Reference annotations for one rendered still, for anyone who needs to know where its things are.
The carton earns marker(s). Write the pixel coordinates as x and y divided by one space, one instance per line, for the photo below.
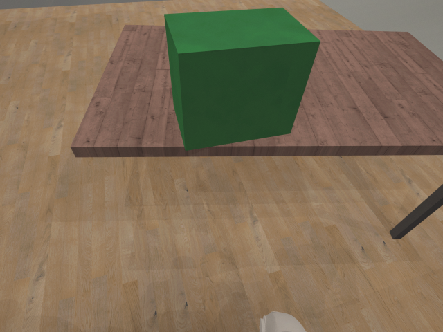
237 75

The table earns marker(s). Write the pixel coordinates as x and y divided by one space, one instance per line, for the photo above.
369 93

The right robot thigh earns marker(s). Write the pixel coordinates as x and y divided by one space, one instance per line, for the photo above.
280 322

